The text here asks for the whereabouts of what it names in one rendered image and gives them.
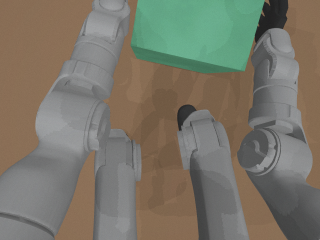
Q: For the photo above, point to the carton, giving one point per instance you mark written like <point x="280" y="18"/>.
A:
<point x="205" y="36"/>

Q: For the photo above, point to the left robot thigh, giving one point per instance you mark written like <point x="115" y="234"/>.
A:
<point x="115" y="191"/>

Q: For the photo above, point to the left robot forearm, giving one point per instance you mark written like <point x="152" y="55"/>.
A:
<point x="96" y="52"/>

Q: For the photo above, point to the right robot upper arm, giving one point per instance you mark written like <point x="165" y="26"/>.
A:
<point x="278" y="165"/>

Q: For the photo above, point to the right robot forearm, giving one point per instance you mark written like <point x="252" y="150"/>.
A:
<point x="275" y="85"/>

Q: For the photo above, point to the robot right hand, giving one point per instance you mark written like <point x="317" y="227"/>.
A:
<point x="275" y="17"/>

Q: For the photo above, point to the robot left shin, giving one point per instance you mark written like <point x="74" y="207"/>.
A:
<point x="100" y="156"/>

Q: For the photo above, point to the left robot upper arm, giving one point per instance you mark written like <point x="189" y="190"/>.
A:
<point x="36" y="192"/>

